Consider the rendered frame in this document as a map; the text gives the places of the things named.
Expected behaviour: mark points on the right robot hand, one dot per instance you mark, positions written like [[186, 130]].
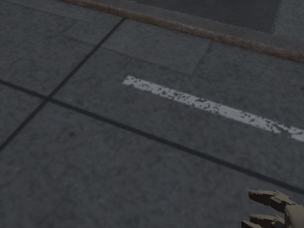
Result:
[[293, 213]]

